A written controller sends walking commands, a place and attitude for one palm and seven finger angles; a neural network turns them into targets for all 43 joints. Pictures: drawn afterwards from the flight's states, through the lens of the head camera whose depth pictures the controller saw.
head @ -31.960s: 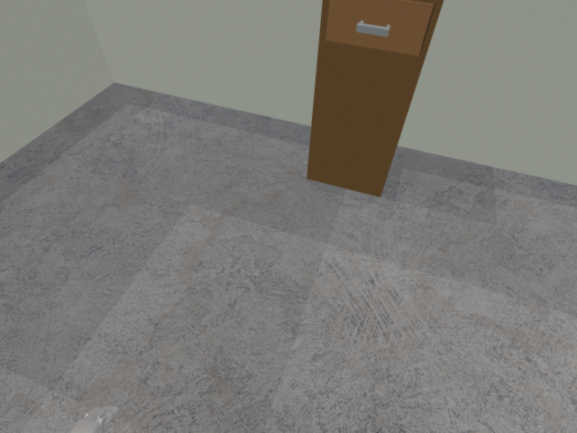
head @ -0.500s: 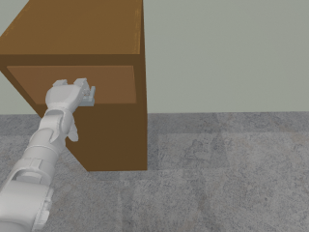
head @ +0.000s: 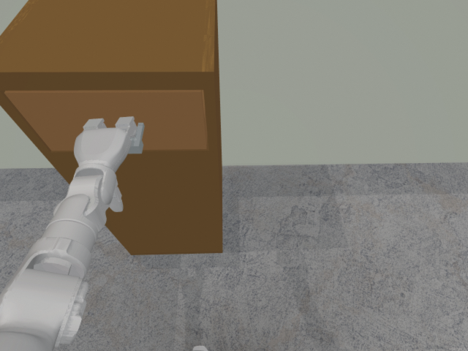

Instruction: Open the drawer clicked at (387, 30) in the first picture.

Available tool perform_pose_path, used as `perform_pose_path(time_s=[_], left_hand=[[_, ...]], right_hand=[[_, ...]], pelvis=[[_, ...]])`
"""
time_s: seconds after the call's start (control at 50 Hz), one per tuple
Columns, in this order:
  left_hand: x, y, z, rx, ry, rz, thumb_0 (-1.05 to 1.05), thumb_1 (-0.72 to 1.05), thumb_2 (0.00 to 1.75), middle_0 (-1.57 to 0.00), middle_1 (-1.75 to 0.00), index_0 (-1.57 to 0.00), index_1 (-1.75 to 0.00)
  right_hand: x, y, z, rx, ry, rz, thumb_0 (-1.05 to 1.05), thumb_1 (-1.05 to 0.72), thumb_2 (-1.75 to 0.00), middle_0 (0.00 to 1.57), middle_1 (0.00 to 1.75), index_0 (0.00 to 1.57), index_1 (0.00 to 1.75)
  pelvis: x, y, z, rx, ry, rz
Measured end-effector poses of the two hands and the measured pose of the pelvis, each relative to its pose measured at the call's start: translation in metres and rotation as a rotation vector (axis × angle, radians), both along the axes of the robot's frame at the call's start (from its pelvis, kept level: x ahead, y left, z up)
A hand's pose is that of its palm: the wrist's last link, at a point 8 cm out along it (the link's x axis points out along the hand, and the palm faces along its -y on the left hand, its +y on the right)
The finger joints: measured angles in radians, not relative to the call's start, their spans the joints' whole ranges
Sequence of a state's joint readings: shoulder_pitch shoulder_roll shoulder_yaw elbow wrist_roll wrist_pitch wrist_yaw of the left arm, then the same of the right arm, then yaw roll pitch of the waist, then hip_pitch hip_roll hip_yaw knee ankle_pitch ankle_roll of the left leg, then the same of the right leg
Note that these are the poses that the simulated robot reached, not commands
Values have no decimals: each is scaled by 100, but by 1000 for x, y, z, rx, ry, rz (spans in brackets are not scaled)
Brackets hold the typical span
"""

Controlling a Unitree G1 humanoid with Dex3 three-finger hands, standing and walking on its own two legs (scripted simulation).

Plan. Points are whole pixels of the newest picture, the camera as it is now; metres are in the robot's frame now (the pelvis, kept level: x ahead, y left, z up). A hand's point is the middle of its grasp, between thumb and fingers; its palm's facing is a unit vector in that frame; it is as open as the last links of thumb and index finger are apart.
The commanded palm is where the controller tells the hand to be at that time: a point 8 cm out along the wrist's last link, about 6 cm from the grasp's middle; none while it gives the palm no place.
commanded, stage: lower the fingers behind the handle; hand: left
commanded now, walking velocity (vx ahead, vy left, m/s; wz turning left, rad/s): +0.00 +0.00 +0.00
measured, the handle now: (114, 137) +0.49 +0.24 +0.05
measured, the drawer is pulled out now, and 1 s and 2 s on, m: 0.00 0.00 0.08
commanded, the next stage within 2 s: close the thumb around the handle in 0.30 s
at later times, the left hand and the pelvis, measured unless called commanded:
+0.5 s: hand (115, 166) +0.44 +0.23 +0.03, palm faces -0.04 -0.04 -1.00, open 13.7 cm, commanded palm +0.41 +0.22 +0.08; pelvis +0.00 +0.00 +0.00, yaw +0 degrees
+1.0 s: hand (115, 165) +0.44 +0.23 +0.03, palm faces -0.05 -0.05 -1.00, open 6.1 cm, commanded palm +0.41 +0.22 +0.08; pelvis +0.01 +0.00 +0.00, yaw -1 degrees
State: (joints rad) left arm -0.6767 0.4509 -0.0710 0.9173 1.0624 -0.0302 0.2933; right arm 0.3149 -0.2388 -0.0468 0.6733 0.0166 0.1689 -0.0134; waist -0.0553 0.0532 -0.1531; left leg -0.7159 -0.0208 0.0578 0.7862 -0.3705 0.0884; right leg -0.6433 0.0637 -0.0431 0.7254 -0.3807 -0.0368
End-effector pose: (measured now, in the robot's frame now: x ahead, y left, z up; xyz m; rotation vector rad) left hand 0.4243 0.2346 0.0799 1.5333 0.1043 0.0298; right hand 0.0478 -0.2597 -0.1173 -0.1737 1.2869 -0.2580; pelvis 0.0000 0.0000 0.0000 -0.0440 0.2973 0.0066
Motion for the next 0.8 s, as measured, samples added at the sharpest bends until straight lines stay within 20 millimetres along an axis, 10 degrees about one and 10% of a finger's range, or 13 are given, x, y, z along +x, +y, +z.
perform_pose_path(time_s=[0.5,0.8], left_hand=[[-3,0,0,-8,-9,-18,-1,-46,31,-28,-121,-32,-120],[-3,0,2,-11,6,-16,0,15,58,-32,-127,-35,-126]], right_hand=[[0,0,1,-7,0,2,0,-91,-90,20,30,20,30],[10,-2,3,-6,-23,6,0,-91,-90,20,30,20,30]], pelvis=[[1,3,0,-2,-4,-1],[3,1,1,0,-10,-6]])
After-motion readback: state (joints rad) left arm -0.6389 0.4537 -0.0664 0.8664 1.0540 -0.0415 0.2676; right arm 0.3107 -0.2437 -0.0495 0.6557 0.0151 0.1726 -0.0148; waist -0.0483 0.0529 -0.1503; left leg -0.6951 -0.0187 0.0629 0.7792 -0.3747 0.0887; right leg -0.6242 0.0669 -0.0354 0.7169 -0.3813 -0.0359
